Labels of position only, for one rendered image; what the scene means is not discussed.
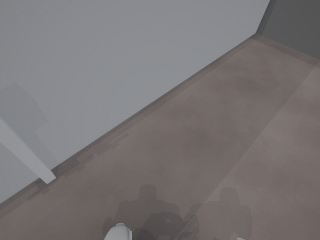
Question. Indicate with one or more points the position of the left robot thigh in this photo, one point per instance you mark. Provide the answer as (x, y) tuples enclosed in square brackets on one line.
[(119, 233)]

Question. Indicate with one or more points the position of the panel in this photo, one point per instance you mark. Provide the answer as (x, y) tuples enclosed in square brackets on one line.
[(10, 139)]

